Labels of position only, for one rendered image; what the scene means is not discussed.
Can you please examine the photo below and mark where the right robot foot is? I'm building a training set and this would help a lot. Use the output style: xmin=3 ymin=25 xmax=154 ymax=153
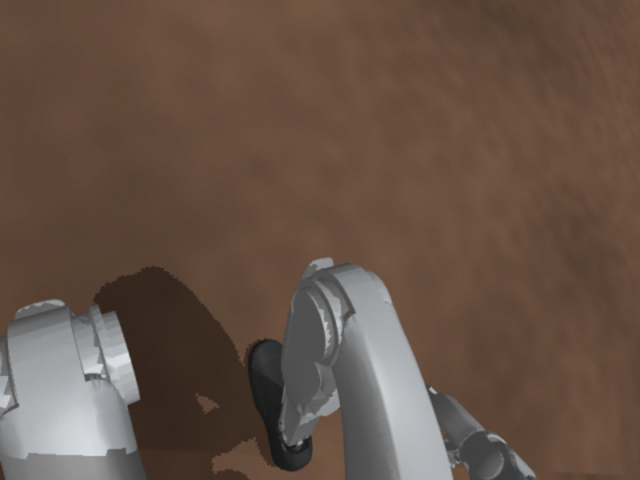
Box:
xmin=248 ymin=339 xmax=312 ymax=472

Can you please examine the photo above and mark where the right robot arm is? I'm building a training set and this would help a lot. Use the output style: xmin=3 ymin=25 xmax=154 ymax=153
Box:
xmin=459 ymin=431 xmax=539 ymax=480

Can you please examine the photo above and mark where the right robot hand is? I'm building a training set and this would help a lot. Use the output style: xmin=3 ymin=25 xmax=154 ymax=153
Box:
xmin=425 ymin=384 xmax=486 ymax=469

